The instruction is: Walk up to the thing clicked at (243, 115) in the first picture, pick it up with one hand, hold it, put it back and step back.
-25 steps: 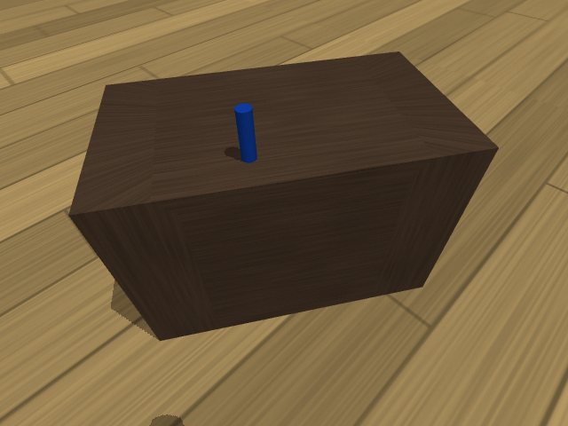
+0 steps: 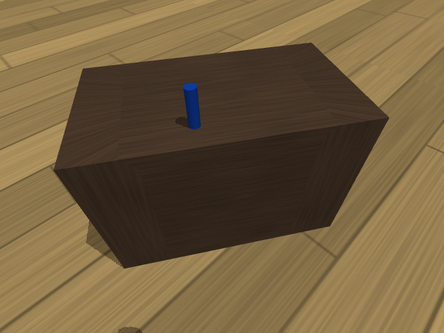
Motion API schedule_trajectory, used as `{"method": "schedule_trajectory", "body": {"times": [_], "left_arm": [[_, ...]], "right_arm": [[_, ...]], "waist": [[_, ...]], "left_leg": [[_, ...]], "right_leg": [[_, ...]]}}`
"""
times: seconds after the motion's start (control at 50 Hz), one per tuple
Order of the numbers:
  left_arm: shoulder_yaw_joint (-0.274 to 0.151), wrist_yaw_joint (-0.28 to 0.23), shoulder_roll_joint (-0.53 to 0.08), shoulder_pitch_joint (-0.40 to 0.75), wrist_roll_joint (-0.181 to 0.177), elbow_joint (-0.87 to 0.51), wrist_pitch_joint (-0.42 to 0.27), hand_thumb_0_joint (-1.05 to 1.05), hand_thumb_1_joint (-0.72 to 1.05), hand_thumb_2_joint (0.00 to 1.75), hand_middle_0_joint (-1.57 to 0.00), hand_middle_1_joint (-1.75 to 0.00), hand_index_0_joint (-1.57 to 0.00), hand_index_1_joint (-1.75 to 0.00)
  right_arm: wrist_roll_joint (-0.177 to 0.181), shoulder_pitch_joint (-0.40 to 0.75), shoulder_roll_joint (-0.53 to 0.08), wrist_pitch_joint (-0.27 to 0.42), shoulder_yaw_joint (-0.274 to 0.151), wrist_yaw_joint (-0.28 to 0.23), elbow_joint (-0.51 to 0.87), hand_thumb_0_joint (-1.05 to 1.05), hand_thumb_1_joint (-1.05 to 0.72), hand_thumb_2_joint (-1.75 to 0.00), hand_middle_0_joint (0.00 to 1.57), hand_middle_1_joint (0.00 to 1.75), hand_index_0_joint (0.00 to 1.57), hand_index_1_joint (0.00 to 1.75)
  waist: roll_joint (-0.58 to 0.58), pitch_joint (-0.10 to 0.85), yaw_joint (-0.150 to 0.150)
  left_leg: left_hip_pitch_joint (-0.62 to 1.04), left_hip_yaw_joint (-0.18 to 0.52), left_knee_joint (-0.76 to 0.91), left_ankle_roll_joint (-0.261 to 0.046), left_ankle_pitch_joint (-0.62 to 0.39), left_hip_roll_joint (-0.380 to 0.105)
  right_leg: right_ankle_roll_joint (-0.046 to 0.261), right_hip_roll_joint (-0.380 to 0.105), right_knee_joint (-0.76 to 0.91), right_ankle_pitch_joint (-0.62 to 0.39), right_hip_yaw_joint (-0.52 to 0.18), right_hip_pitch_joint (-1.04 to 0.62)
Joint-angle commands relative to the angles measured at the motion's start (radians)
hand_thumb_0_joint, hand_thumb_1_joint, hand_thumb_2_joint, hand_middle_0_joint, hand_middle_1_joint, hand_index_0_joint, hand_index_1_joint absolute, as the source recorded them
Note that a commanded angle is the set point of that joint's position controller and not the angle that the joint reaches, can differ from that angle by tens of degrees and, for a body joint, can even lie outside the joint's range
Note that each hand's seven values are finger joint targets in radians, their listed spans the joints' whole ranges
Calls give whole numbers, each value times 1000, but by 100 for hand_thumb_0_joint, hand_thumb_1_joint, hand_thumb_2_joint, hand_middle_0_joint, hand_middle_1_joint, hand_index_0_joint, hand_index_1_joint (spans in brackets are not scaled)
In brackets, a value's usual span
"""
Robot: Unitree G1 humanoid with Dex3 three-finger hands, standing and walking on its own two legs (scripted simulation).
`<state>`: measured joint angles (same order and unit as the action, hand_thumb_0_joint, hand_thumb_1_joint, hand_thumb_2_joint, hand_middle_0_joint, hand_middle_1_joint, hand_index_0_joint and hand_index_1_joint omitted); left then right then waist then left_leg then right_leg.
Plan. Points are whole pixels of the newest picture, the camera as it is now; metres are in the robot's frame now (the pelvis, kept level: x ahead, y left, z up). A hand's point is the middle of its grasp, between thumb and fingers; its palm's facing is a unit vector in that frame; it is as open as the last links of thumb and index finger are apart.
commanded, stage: stand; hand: left
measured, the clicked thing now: (192, 107) +0.75 +0.12 -0.01
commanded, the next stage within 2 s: walk up in 0.62 s
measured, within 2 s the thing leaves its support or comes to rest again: neither
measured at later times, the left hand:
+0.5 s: hand out of the picture +0.07 +0.25 -0.16, palm faces -0.03 -0.94 -0.34, open 7.4 cm
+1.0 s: hand out of the picture +0.15 +0.21 -0.15, palm faces +0.05 -0.92 -0.39, open 7.4 cm
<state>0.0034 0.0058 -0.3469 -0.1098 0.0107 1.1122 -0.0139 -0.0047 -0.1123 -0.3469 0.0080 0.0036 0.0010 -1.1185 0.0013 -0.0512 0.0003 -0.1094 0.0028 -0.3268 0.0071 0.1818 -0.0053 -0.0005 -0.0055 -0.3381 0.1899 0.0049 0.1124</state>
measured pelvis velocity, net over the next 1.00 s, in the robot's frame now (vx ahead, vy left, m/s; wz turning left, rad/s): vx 0.08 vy -0.09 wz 0.06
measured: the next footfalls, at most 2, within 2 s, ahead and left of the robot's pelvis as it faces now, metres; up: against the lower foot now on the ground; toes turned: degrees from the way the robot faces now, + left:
right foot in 0.92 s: +0.17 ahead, -0.21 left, +0.00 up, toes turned +0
left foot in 1.26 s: +0.28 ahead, +0.01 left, +0.00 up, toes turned +10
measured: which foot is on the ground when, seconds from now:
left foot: down 0.00-0.92, up 0.94-1.00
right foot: down 0.00-0.66, up 0.68-0.90, down 0.92-1.00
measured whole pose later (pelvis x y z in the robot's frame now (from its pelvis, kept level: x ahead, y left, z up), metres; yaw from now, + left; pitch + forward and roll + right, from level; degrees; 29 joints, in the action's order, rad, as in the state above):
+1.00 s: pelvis +0.08 -0.09 -0.03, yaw +3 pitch -3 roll +0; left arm -0.12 0.08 -0.42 -0.22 0.05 0.89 -0.02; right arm -0.03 -0.35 -0.44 0.02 -0.09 -0.01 -0.98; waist -0.01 -0.09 0.00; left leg -0.30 0.09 -0.98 -0.04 0.50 -0.04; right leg 0.00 -0.04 -0.68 0.30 0.04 0.33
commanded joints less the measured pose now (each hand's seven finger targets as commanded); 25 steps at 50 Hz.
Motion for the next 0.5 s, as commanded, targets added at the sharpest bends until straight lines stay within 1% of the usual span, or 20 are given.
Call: {"method": "schedule_trajectory", "body": {"times": [0.0, 0.04, 0.06, 0.1, 0.18, 0.22, 0.28, 0.34, 0.36, 0.38, 0.42, 0.44, 0.46, 0.48], "left_arm": [[-36, -16, -207, 39, -1, -56, -19, 0, 90, 90, -20, -30, -20, -30], [-37, -16, -211, 36, -3, -56, -20, 0, 90, 90, -20, -30, -20, -30], [-38, -16, -210, 38, -1, -59, -21, 0, 90, 90, -20, -30, -20, -30], [-37, -15, -212, 38, -2, -61, -22, 0, 90, 90, -20, -30, -20, -30], [-37, -15, -210, 34, -2, -56, -19, 0, 90, 90, -20, -30, -20, -30], [-39, -14, -218, 34, -2, -57, -19, 0, 90, 90, -20, -30, -20, -30], [-37, -13, -207, 26, -2, -56, -16, 0, 90, 90, -20, -30, -20, -30], [-39, -14, -214, 28, -2, -53, -16, 0, 90, 90, -20, -30, -20, -30], [-39, -14, -212, 26, 0, -54, -16, 0, 90, 90, -20, -30, -20, -30], [-40, -13, -213, 24, -1, -54, -16, 0, 90, 90, -20, -30, -20, -30], [-39, -13, -210, 25, -2, -53, -17, 0, 90, 90, -20, -30, -20, -30], [-39, -14, -213, 26, 0, -56, -18, 0, 90, 90, -20, -30, -20, -30], [-39, -15, -213, 29, -2, -57, -18, 0, 90, 90, -20, -30, -20, -30], [-39, -15, -209, 24, -1, -56, -18, 0, 90, 90, -20, -30, -20, -30]], "right_arm": [[-4, 37, -204, 23, -39, -9, 58, 0, -90, -90, 20, 30, 20, 30], [-3, 32, -209, 23, -42, -8, 56, 0, -90, -90, 20, 30, 20, 30], [-5, 39, -213, 23, -43, -8, 60, 0, -90, -90, 20, 30, 20, 30], [-4, 39, -211, 24, -42, -8, 61, 0, -90, -90, 20, 30, 20, 30], [-3, 42, -208, 24, -39, -10, 57, 0, -90, -90, 20, 30, 20, 30], [-3, 35, -209, 26, -40, -11, 59, 0, -90, -90, 20, 30, 20, 30], [-3, 42, -215, 26, -41, -11, 56, 0, -90, -90, 20, 30, 20, 30], [-3, 31, -207, 24, -40, -10, 52, 0, -90, -90, 20, 30, 20, 30], [-2, 39, -214, 24, -42, -10, 54, 0, -90, -90, 20, 30, 20, 30], [-3, 39, -215, 24, -43, -10, 55, 0, -90, -90, 20, 30, 20, 30], [-2, 38, -210, 24, -40, -9, 54, 0, -90, -90, 20, 30, 20, 30], [-3, 42, -214, 24, -42, -10, 56, 0, -90, -90, 20, 30, 20, 30], [-4, 30, -206, 23, -40, -9, 55, 0, -90, -90, 20, 30, 20, 30], [-3, 40, -218, 22, -42, -10, 55, 0, -90, -90, 20, 30, 20, 30]], "waist": [[9, 62, 1], [7, 56, -1], [-5, 70, 0], [-11, 90, -2], [-6, 64, 4], [-6, 79, 1], [-15, 68, 9], [5, 59, 3], [-3, 61, 4], [-4, 67, 4], [-3, 59, 3], [-1, 76, 3], [7, 73, -1], [-3, 72, 3]], "left_leg": [[3, 90, 46, -31, -117, -119], [3, 91, 51, -26, -109, -117], [9, 85, 40, -32, -113, -117], [19, 88, 39, -31, -140, -120], [8, 95, 51, -29, -127, -121], [17, 92, 49, -29, -141, -122], [15, 95, 52, -29, -135, -123], [7, 94, 55, -27, -119, -119], [13, 96, 52, -27, -117, -120], [12, 91, 51, -30, -113, -117], [10, 94, 53, -28, -107, -117], [26, 93, 45, -28, -125, -121], [15, 91, 50, -27, -130, -119], [21, 93, 44, -29, -129, -120]], "right_leg": [[25, -123, 60, -120, -88, -3], [23, -120, 66, -96, -87, 2], [25, -126, 66, -125, -93, -5], [25, -128, 59, -150, -92, -20], [24, -123, 59, -125, -88, -7], [29, -127, 53, -144, -91, -18], [28, -122, 54, -120, -85, -8], [28, -122, 59, -111, -87, -9], [27, -121, 61, -109, -87, 0], [27, -124, 61, -122, -90, -10], [28, -123, 62, -106, -89, -3], [28, -125, 59, -125, -90, -7], [28, -125, 58, -127, -89, -6], [26, -124, 61, -132, -90, -7]]}}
